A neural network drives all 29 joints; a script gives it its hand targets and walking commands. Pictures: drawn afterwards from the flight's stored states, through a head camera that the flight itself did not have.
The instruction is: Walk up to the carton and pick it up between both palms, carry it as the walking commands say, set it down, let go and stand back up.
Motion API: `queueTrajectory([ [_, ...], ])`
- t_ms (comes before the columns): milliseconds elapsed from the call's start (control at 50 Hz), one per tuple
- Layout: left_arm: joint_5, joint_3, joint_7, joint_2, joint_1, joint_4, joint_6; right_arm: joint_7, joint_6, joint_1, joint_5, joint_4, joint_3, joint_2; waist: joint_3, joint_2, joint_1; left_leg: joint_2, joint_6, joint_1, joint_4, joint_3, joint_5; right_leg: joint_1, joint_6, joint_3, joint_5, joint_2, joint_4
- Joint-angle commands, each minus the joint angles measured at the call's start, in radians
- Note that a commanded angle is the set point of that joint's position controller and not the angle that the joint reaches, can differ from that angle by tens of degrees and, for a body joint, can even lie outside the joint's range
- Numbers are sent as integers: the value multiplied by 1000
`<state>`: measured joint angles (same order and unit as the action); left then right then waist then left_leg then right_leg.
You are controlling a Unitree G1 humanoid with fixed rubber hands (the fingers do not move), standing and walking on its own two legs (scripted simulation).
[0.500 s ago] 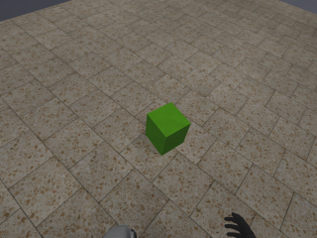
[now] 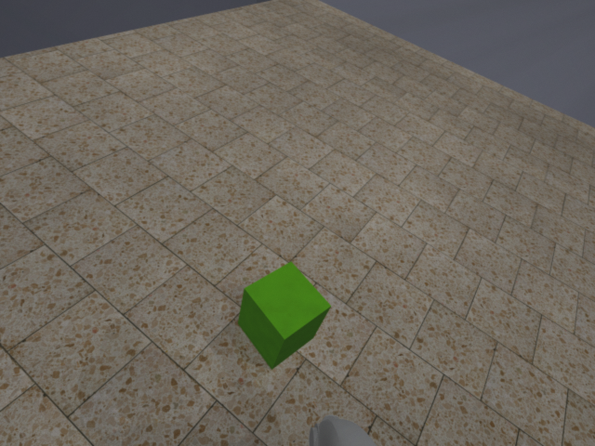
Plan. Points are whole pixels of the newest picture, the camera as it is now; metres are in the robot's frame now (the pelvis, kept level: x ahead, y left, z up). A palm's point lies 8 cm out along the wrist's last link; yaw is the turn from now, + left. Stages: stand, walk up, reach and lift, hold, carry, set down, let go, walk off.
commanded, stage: walk up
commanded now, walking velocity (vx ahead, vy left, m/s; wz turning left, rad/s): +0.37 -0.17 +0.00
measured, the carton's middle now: (281, 315) +0.65 -0.13 -0.67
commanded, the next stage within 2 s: none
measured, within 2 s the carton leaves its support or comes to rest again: neither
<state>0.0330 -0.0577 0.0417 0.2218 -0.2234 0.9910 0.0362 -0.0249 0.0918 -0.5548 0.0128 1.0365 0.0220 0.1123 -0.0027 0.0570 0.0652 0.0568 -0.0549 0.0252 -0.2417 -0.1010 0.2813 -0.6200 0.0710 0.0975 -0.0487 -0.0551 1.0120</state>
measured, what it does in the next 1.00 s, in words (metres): walks ahead: right foot, then left foot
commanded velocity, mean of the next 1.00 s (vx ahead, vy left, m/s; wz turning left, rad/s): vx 0.13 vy -0.04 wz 0.00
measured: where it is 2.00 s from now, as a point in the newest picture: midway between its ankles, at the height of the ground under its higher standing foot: outside the picture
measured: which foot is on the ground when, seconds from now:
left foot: down 0.00-0.24, up 0.26-0.74, down 0.76-1.00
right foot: up 0.00-0.24, down 0.26-1.00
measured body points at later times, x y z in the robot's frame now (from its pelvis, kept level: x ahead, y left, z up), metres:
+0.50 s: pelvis +0.18 -0.09 -0.01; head +0.21 -0.11 +0.44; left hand +0.19 +0.16 -0.14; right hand +0.21 -0.33 -0.17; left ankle +0.22 +0.07 -0.69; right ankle +0.21 -0.15 -0.76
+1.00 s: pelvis +0.22 -0.04 -0.01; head +0.23 -0.01 +0.44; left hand +0.25 +0.19 -0.18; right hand +0.22 -0.26 -0.16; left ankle +0.26 +0.04 -0.76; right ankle +0.21 -0.15 -0.76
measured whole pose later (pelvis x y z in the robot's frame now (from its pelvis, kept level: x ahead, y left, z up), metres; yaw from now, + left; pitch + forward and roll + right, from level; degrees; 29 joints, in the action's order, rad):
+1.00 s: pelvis +0.22 -0.04 -0.01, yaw -2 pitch -1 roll -1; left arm 0.01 -0.03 -0.03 0.17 -0.30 1.02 0.01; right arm -0.04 0.01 -0.28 0.02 1.07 0.01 0.14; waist -0.03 0.04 0.01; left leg -0.01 -0.05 -0.22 -0.38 -0.10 0.15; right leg -0.14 0.00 0.15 -0.22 -0.04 0.37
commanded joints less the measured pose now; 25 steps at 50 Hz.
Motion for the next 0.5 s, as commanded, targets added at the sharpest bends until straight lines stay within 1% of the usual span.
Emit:
queueTrajectory([
  [0, -14, 20, -6, -12, 137, -81, -19, -32, -14, -172, 2, 29, 31, 156, -142, -265, 31, 230, 102, 174, -73, 82, -1011, -177, -11, 44, -89, 21, -159],
  [20, -21, 32, -7, -39, 140, -94, -21, -28, -19, -153, 12, 40, 26, 132, -145, -307, 33, 210, 69, 123, -68, 26, -992, -112, -11, 62, -101, 28, -251],
  [40, -22, 38, -11, -27, 136, -104, -30, -30, -23, -144, 10, 32, 34, 160, -118, -326, 26, 200, 53, 108, -104, -2, -1066, -29, -26, 80, -129, 49, -360],
  [60, -21, 31, -16, -23, 125, -100, -38, -32, -21, -119, 10, 36, 33, 153, -108, -289, 15, 204, 27, 85, -115, -8, -1144, 27, -44, 87, -127, 66, -413],
  [80, -27, 26, -13, -13, 104, -90, -44, -27, -16, -106, 8, 38, 38, 170, -98, -308, 5, 200, 13, 62, -125, -17, -1137, 114, -49, 104, -126, 76, -437],
  [100, -24, 26, -18, -15, 70, -76, -47, -28, -19, -107, 10, 42, 33, 173, -75, -288, -1, 202, 13, 66, -191, -1, -1223, 158, -49, 121, -159, 107, -480],
  [120, -24, 17, -26, -5, 19, -55, -49, -27, -25, -125, 11, 43, 36, 182, -34, -266, -14, 195, 24, 40, -269, -2, -1228, 251, -61, 148, -193, 126, -512],
  [140, -21, 10, -30, 17, -71, -34, -60, -26, -25, -103, 8, 31, 32, 189, 35, -231, -47, 179, 30, -28, -378, -5, -1106, 406, -83, 131, -102, 100, -646],
  [160, -18, -16, -38, 69, -157, 10, -69, -22, -17, -83, 4, 21, 23, 192, 80, -140, -89, 164, 63, -178, -449, 18, -885, 580, -119, 63, 39, 22, -637],
  [180, -14, -51, -45, 154, -256, 18, -70, -22, -17, -45, -6, -27, 8, 153, 176, 51, -159, 124, 92, -364, -697, 37, -380, 790, -214, -169, 349, -232, -593],
  [200, -20, -57, -56, 199, -320, 39, -74, -14, -26, -4, -13, -47, 11, 123, 227, 207, -174, -12, 86, -511, -957, 32, 294, 887, -347, -361, 682, -415, -589],
  [220, -15, -44, -61, 185, -319, 29, -74, -14, -32, 20, -19, -41, 13, 115, 196, 61, -159, 13, 67, -546, -1016, 86, 320, 840, -345, -325, 672, -387, -561],
  [240, -11, -39, -64, 163, -276, 16, -80, -2, -32, 90, -13, -61, 26, 141, 96, -12, -145, 26, 62, -581, -976, 108, 272, 768, -288, -268, 633, -354, -604],
  [260, -11, -21, -60, 117, -193, -10, -92, -6, -34, 36, -1, -24, 38, 125, 42, -109, -85, 39, 55, -518, -941, 136, 173, 628, -230, -223, 488, -332, -676],
  [280, -25, -15, -55, 87, -115, -45, -100, -2, -60, -29, 10, 7, 32, 98, -41, -95, -42, 41, 71, -468, -895, 141, 151, 475, -177, -193, 325, -308, -717],
  [300, -26, -3, -58, 51, -90, -48, -106, 1, -71, -26, 18, 13, 32, 76, -97, -86, -42, 23, 63, -448, -871, 109, 130, 420, -164, -162, 271, -274, -752],
  [320, -29, 8, -56, 30, -77, -37, -111, 8, -77, -10, 16, 12, 35, 71, -65, -54, -30, 19, 62, -412, -820, 87, 76, 392, -162, -121, 237, -238, -762],
  [340, -21, 7, -60, 28, -120, -39, -114, 9, -86, 11, 14, 4, 31, 59, -72, -4, -35, 21, 66, -411, -785, 75, 34, 356, -142, -111, 254, -219, -779],
  [360, -15, 6, -56, 43, -124, -36, -120, 15, -94, 48, 15, -5, 28, 83, -29, 30, -38, 9, 61, -399, -755, 59, 24, 400, -147, -98, 272, -210, -774],
  [380, -8, 6, -55, 41, -134, -35, -124, 17, -95, 79, 15, -16, 35, 93, -29, 47, -36, 12, 65, -418, -745, 55, 16, 373, -158, -90, 293, -215, -776],
  [400, -1, 1, -55, 67, -141, -29, -124, 22, -108, 105, 15, -27, 43, 109, -33, 85, -44, 27, 70, -442, -718, 62, -11, 376, -125, -112, 258, -223, -779],
  [420, -6, -7, -52, 68, -137, -35, -121, 28, -115, 107, 11, -27, 42, 113, -19, 115, -50, 32, 75, -450, -718, 48, -41, 390, -122, -74, 199, -218, -791],
  [440, -9, -6, -50, 76, -111, -40, -117, 27, -122, 107, 12, -28, 46, 120, -27, 168, -31, 33, 73, -442, -713, 62, -72, 342, -100, -54, 128, -204, -790],
  [460, -7, -4, -52, 52, -122, -38, -116, 33, -123, 123, 12, -32, 43, 115, -40, 192, -37, 20, 72, -461, -671, 51, -97, 375, -76, -72, 8, -179, -812],
  [480, -11, 0, -45, 50, -114, -48, -115, 38, -121, 142, 11, -27, 39, 117, -72, 193, -31, 23, 90, -486, -674, 36, -107, 355, -117, -44, 23, -200, -827],
])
